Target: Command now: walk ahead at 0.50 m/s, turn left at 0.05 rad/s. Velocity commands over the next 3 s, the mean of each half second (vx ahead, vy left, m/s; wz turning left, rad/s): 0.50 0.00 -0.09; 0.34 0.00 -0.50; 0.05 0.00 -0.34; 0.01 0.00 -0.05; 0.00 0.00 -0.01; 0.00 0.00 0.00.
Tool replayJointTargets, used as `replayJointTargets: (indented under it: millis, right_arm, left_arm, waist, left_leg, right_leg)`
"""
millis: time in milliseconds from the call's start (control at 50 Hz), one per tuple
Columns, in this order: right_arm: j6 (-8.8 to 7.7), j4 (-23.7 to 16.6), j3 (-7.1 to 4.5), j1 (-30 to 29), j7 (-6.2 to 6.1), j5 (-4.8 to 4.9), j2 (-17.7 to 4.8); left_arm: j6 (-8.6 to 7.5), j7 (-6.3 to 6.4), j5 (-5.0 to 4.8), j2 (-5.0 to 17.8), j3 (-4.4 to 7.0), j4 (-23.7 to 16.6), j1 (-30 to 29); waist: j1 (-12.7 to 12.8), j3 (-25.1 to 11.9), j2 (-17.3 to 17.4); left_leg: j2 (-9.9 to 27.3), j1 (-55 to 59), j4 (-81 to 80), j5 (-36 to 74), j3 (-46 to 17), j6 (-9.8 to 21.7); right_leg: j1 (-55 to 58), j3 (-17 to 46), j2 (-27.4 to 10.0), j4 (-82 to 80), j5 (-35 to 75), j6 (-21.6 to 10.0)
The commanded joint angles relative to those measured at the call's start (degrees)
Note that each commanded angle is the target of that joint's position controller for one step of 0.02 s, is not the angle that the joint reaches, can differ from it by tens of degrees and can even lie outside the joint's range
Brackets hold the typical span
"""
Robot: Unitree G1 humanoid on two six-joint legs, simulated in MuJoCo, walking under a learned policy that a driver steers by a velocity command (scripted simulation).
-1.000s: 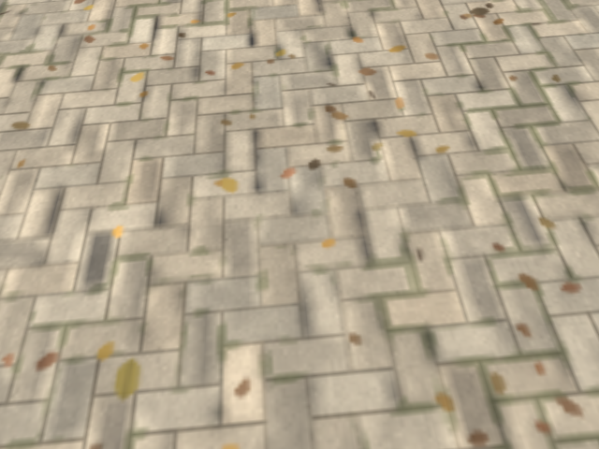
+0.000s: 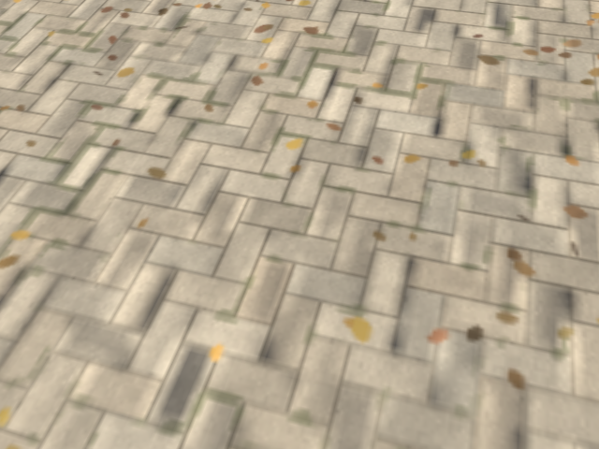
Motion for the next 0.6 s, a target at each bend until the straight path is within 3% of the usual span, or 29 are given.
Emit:
replayJointTargets:
  millis: [20, 120, 220, 260, 280, 300, 320, 340, 360, 380, 400, 420, 440, 460, 520, 600]
  right_arm:
    - [0.35, -2.59, -0.37, 0.94, 0.60, -0.31, -2.71]
    - [-0.03, -5.86, 0.82, -11.04, 0.94, 0.29, -0.93]
    - [-0.40, -7.50, 0.85, -17.10, 0.61, 0.56, -1.88]
    - [-0.71, -7.39, 0.51, -16.19, 0.33, 0.42, -2.63]
    - [-1.02, -6.56, 0.15, -13.42, 0.03, 0.24, -3.16]
    - [-1.57, -4.29, -0.43, -6.55, -0.41, -0.07, -3.89]
    - [-2.33, -1.30, -1.43, 3.15, -1.09, -0.96, -6.36]
    - [-2.66, -0.71, -2.81, 11.51, -1.96, -2.39, -11.97]
    - [-1.73, -0.24, -3.64, 10.92, -1.68, -0.97, -14.09]
    - [-1.35, -0.78, -2.62, 5.98, -1.47, 0.47, -9.12]
    - [-1.62, -1.38, -1.68, 1.11, -1.29, 0.79, -5.73]
    - [-2.02, -1.36, -1.18, -1.13, -1.17, 0.70, -3.64]
    - [-2.44, -0.83, -0.88, -1.43, -1.40, 0.90, -2.65]
    - [-2.90, -0.31, -0.79, -1.32, -1.57, 0.99, -2.30]
    - [-4.23, 1.13, -1.28, 0.94, -1.71, 1.57, -3.30]
    - [-4.21, 2.98, -1.32, 4.24, -1.91, 1.32, -2.80]
  left_arm:
    - [-1.52, -0.12, -0.50, 6.73, 1.45, -1.01, 2.37]
    - [-1.36, -0.26, -0.65, 6.68, 1.33, 1.66, 6.27]
    - [-0.98, 0.31, -0.04, 7.64, 1.38, 4.04, 9.68]
    - [-0.68, 0.71, 0.21, 8.26, 1.50, 4.59, 9.04]
    - [-0.53, 0.88, 0.22, 8.45, 1.50, 4.81, 8.63]
    - [-0.30, 0.92, 0.06, 8.66, 1.45, 5.04, 7.91]
    - [-0.33, 0.87, -0.25, 7.76, 1.07, 4.57, 7.55]
    - [-0.56, 0.62, -1.42, 3.40, -0.17, 1.73, 8.77]
    - [-0.07, 0.93, -1.66, 2.89, 0.11, 2.40, 13.68]
    - [0.68, 1.27, -0.33, 7.75, 1.46, 3.04, 8.61]
    - [0.54, 0.73, -0.44, 6.38, 1.37, 2.44, 5.86]
    - [0.83, 0.42, -0.46, 5.02, 1.21, 2.68, 4.98]
    - [1.55, 0.06, 0.36, 4.64, 1.33, 3.06, 5.12]
    - [2.30, -0.41, 0.79, 3.68, 1.23, 3.43, 5.97]
    - [3.42, -1.30, 0.76, 2.55, 1.38, 2.16, 2.56]
    - [3.68, -1.94, 0.74, 2.03, 1.25, -0.68, -5.21]
  waist:
    - [-1.00, 0.29, -6.35]
    - [1.76, 1.90, -6.34]
    - [3.20, 2.42, -6.51]
    - [2.08, 2.15, -6.70]
    - [0.67, 0.90, -6.66]
    - [-2.63, -2.49, -5.54]
    - [-6.35, -8.50, -3.20]
    - [-8.08, -17.16, 5.51]
    - [-5.58, -20.26, 12.23]
    - [-4.39, -11.27, 2.48]
    - [-2.71, -4.64, 1.59]
    - [-1.42, -2.03, 1.42]
    - [-0.35, -0.38, 2.40]
    - [0.60, -0.26, 3.05]
    - [1.35, 0.32, 1.71]
    - [0.32, 2.35, 1.33]
  left_leg:
    - [3.60, -6.93, -3.43, 4.84, 1.06, -1.52]
    - [3.90, -7.04, -19.90, 14.87, 4.40, -2.82]
    - [2.20, -4.90, -28.25, 14.42, 5.34, -0.97]
    - [1.07, -2.24, -30.57, 10.26, 5.55, 0.66]
    - [-0.31, 2.57, -32.23, 8.11, 5.69, 1.49]
    - [-1.99, 11.36, -35.92, 8.49, 6.26, 2.62]
    - [1.22, 25.58, -37.00, 9.08, 2.82, 4.52]
    - [17.86, 41.84, -39.08, 2.25, -16.65, 8.33]
    - [26.25, 45.34, -45.91, 0.66, -34.77, 12.79]
    - [22.47, 37.50, -47.14, -4.64, -28.29, 10.52]
    - [19.86, 29.45, -49.81, -2.44, -20.15, 8.84]
    - [17.18, 24.69, -52.06, 1.58, -14.23, 6.85]
    - [15.21, 21.47, -53.27, 5.64, -9.48, 5.43]
    - [14.15, 19.65, -54.07, 8.53, -6.14, 4.70]
    - [13.46, 20.25, -55.40, 16.01, 0.07, 4.68]
    - [12.42, 22.41, -56.01, 20.78, 6.34, 4.69]
  right_leg:
    - [3.00, 13.26, -15.05, -13.31, 12.38, -7.94]
    - [4.70, 7.75, -12.34, -13.81, 17.42, -6.08]
    - [11.35, 8.01, -15.41, -10.65, 22.81, -5.52]
    - [14.01, 8.07, -16.63, -7.42, 28.59, -4.96]
    - [14.02, 8.18, -16.40, -3.29, 35.15, -4.32]
    - [12.90, 7.19, -14.82, 4.76, 39.76, -3.46]
    - [5.99, 5.59, -12.14, 16.27, 33.60, -2.39]
    - [-9.05, 2.46, -6.69, 35.26, 9.81, -0.52]
    - [-21.47, 3.62, 0.19, 47.13, -21.58, -0.10]
    - [-24.49, 7.80, -4.01, 49.31, -16.92, -0.78]
    - [-23.94, 7.87, -6.02, 47.19, -11.82, -0.74]
    - [-21.94, 7.43, -7.53, 44.97, -8.90, -0.42]
    - [-20.30, 7.10, -8.31, 43.68, -7.55, 0.18]
    - [-18.77, 6.79, -8.63, 43.44, -6.37, 0.79]
    - [-22.43, 5.98, -9.09, 43.30, -1.79, 1.79]
    - [-28.83, 4.66, -9.58, 37.36, 5.73, 2.81]
Next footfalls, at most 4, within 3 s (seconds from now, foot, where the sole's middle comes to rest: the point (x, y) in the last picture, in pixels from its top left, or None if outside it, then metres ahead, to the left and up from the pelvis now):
0.32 left None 0.33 0.12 -0.78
0.84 right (365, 411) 0.58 -0.08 -0.78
1.42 left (286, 394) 0.62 0.09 -0.78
1.66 right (371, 445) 0.50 -0.09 -0.78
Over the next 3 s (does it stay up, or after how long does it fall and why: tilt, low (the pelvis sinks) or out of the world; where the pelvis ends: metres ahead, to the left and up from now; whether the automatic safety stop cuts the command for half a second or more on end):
stays up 0.53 0.02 0.00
